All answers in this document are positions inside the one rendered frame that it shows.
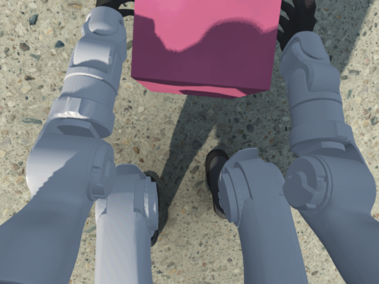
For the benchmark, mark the robot left upper arm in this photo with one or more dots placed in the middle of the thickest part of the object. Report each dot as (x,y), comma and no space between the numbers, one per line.
(66,175)

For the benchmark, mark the right robot forearm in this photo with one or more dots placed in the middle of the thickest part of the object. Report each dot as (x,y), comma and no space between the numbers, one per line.
(315,103)

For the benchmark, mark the left robot hand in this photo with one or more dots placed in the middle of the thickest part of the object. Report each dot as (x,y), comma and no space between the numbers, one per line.
(115,4)

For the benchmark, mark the robot right upper arm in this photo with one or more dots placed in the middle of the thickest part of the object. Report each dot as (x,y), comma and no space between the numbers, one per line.
(335,197)

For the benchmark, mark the carton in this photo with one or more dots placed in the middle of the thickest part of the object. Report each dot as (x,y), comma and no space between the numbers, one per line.
(214,48)

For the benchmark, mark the robot left shin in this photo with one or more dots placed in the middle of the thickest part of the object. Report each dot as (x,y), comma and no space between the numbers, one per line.
(121,169)

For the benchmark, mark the left robot forearm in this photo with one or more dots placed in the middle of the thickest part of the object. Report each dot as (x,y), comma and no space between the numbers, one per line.
(86,103)

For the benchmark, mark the right robot foot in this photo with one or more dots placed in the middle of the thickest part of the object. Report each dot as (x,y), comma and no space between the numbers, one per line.
(214,163)

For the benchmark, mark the right robot hand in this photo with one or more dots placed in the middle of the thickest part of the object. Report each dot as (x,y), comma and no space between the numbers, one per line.
(301,18)

